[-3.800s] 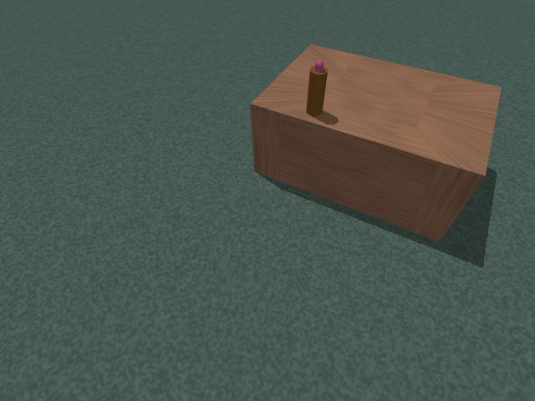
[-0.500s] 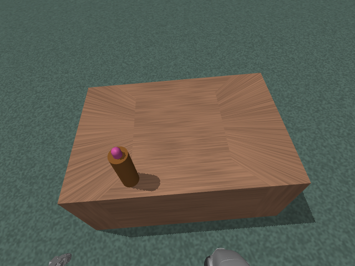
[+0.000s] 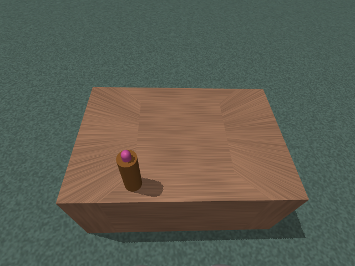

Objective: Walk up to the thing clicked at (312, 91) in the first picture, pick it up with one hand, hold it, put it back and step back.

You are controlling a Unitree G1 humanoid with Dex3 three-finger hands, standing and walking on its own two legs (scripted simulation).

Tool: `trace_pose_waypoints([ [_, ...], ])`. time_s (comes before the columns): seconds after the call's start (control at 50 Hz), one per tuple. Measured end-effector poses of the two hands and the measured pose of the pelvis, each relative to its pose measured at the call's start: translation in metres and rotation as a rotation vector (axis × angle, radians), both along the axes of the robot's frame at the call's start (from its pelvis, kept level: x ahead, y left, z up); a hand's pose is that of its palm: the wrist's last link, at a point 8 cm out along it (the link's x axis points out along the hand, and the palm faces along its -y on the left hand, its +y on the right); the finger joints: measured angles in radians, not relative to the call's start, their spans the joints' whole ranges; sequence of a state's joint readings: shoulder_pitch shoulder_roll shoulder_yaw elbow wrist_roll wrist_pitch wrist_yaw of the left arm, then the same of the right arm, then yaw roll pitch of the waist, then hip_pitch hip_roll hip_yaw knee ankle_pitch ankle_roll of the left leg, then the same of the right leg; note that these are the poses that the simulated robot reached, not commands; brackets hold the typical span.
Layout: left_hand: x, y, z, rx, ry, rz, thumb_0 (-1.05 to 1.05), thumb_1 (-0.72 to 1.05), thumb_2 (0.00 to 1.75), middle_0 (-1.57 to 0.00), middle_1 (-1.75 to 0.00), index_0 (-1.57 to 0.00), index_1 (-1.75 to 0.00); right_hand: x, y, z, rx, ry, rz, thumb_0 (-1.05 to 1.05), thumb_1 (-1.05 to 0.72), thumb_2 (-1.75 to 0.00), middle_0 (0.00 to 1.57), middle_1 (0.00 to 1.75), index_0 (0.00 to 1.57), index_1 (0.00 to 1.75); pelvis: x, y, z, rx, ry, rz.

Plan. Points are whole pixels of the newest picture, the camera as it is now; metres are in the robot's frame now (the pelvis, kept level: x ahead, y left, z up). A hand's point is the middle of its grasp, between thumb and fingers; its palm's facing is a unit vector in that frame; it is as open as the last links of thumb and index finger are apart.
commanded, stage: walk up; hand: left
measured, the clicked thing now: (129, 169) +0.46 +0.18 -0.23
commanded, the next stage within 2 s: stand in 1.42 s
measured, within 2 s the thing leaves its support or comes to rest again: neither
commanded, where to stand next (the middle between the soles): +0.08 -0.02 m, yaw +2 degrees
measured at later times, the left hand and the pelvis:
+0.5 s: hand out of the picture +0.11 +0.23 -0.13, palm faces +0.04 -0.95 -0.32, open 7.4 cm; pelvis +0.02 -0.02 +0.02, yaw +1 degrees
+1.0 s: hand out of the picture +0.12 +0.24 -0.13, palm faces +0.02 -0.95 -0.31, open 7.4 cm; pelvis +0.03 -0.01 +0.02, yaw +1 degrees
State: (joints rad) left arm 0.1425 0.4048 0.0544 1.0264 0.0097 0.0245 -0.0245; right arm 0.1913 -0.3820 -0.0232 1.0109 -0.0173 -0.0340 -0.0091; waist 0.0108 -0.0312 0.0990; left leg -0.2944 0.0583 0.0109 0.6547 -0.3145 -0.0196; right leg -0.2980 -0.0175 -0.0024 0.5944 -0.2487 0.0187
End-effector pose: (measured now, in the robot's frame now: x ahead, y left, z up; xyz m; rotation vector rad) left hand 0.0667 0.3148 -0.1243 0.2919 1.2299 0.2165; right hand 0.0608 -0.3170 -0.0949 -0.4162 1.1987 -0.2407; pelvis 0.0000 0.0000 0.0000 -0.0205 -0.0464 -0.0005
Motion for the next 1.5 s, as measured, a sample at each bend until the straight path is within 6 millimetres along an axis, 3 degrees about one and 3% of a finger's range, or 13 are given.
trace_pose_waypoints([
  [0.16,-0.015,-0.015,0.011,-0.009,0.045,0.032,0.01,0.90,0.90,-0.20,-0.30,-0.21,-0.29,0.035,0.005,-0.005,0.058,-0.033,0.038,0.00,-0.90,-0.90,0.20,0.30,0.21,0.30,0.007,-0.008,0.008,0.015,0.003,0.015],
  [0.34,0.002,-0.031,0.023,-0.010,0.018,0.035,0.01,0.90,0.90,-0.20,-0.30,-0.21,-0.29,0.063,0.011,-0.009,0.114,-0.064,0.050,0.00,-0.90,-0.90,0.20,0.30,0.21,0.30,0.015,-0.015,0.015,0.019,0.011,0.024],
  [0.56,0.042,-0.036,0.026,-0.022,-0.039,0.015,0.01,0.90,0.90,-0.20,-0.30,-0.21,-0.29,0.051,0.002,-0.003,0.087,-0.010,0.003,0.00,-0.90,-0.90,0.20,0.30,0.21,0.30,0.025,-0.016,0.019,0.018,0.016,0.022],
  [0.74,0.055,-0.036,0.026,-0.027,-0.046,-0.006,0.01,0.90,0.90,-0.20,-0.30,-0.21,-0.29,0.040,-0.002,0.000,0.070,0.008,-0.024,0.00,-0.90,-0.90,0.20,0.30,0.21,0.30,0.028,-0.015,0.020,0.018,0.016,0.019],
  [1.28,0.024,-0.033,0.025,-0.022,0.011,0.030,0.01,0.90,0.90,-0.20,-0.30,-0.21,-0.29,0.044,0.007,-0.004,0.096,0.002,-0.007,0.00,-0.90,-0.90,0.20,0.30,0.21,0.30,0.026,-0.014,0.021,0.020,0.010,0.017],
  [1.5,0.026,-0.035,0.024,-0.022,0.010,0.015,0.01,0.90,0.90,-0.20,-0.30,-0.21,-0.29,0.045,0.006,-0.002,0.094,0.011,-0.016,0.00,-0.90,-0.90,0.20,0.30,0.21,0.30,0.029,-0.013,0.022,0.020,0.010,0.015],
])
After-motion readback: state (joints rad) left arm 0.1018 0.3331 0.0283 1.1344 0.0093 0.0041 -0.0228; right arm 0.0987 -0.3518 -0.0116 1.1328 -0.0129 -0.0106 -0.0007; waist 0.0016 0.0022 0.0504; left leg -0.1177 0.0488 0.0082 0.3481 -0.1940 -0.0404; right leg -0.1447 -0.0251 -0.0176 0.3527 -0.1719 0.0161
